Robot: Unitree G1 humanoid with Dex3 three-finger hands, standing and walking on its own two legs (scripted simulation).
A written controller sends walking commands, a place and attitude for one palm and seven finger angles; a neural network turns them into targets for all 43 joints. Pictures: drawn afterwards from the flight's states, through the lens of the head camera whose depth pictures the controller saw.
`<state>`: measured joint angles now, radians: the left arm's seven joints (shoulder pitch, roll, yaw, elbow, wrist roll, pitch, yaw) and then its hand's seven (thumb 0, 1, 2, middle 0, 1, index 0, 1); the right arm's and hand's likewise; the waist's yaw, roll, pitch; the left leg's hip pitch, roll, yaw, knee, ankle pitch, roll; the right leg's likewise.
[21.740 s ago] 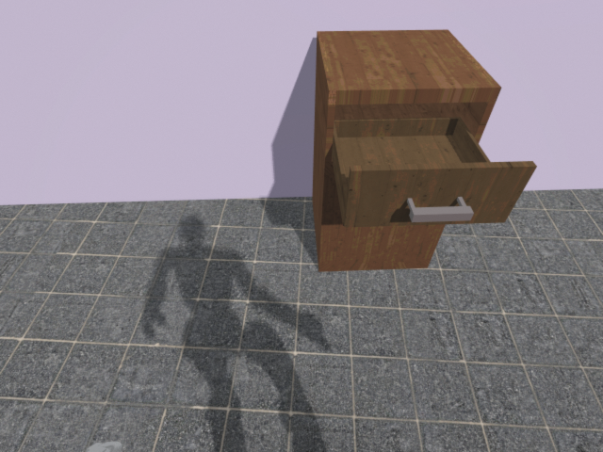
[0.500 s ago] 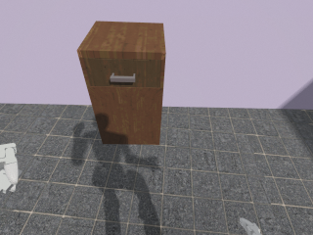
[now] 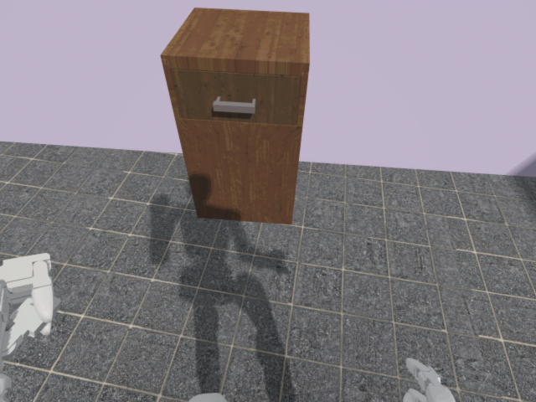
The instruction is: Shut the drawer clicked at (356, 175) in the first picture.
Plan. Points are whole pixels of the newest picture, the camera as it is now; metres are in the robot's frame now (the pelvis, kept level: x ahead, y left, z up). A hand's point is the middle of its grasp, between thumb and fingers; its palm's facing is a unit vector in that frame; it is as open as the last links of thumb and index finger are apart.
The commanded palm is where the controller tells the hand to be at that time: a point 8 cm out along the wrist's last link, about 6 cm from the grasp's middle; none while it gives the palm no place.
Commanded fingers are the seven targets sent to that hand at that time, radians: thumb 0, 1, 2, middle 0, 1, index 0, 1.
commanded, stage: stop stepping back and stand still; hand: left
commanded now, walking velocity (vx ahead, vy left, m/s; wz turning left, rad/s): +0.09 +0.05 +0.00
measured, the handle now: (235, 103) +1.01 +0.18 -0.10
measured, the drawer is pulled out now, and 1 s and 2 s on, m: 0.00 0.00 0.00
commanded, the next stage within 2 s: let the arm hang, fingers relaxed in 0.08 s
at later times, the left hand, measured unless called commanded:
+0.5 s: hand out of the picture +0.13 +0.21 -0.16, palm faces +0.08 -0.97 -0.21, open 3.2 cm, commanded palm none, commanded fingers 0.00 0.90 0.90 -0.72 -0.86 -0.72 -0.86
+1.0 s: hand out of the picture +0.06 +0.21 -0.17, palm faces +0.00 -0.98 -0.21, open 7.1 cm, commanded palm none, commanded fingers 0.00 0.90 0.90 -0.20 -0.30 -0.20 -0.30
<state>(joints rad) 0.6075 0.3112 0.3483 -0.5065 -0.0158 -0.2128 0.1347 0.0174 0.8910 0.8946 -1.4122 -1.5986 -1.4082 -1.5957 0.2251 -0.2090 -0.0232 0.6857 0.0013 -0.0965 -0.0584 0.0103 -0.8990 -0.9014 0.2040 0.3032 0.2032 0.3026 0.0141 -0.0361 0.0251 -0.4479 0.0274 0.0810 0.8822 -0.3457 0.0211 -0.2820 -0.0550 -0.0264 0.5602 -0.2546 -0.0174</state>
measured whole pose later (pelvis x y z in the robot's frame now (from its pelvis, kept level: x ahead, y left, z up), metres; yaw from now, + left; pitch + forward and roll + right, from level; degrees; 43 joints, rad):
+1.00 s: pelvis +0.04 +0.03 +0.01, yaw +0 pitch -1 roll +0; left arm 0.25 0.16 0.00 1.11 0.01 0.00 0.03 0.01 0.91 0.89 -0.25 -0.36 -0.25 -0.35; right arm 0.24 -0.17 -0.02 1.09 -0.01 0.01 -0.02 0.01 -0.93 -0.90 0.20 0.30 0.20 0.30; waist 0.00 0.01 0.05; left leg -0.19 0.02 0.10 0.42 -0.22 0.02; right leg -0.17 -0.05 -0.01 0.42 -0.23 0.04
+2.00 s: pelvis +0.06 +0.02 +0.01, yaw -1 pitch -1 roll +0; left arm 0.21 0.19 0.02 1.14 0.01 -0.01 0.02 0.01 0.91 0.89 -0.20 -0.30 -0.20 -0.30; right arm 0.22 -0.18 -0.03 1.14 -0.01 -0.01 -0.02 0.00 -0.90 -0.90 0.20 0.30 0.20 0.30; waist -0.01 0.00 0.05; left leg -0.14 0.03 0.10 0.38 -0.22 0.01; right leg -0.13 -0.04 -0.01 0.38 -0.23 0.03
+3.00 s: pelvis +0.05 +0.02 +0.01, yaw +0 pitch -1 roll +0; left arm 0.11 0.31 0.02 1.13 0.01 -0.02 0.00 0.01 0.91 0.89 -0.21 -0.30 -0.20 -0.30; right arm 0.12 -0.30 -0.03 1.13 -0.01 -0.01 0.00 0.00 -0.90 -0.90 0.20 0.30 0.20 0.30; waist -0.01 0.00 0.05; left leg -0.12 0.02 0.09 0.32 -0.17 0.00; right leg -0.10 -0.04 -0.02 0.31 -0.19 0.03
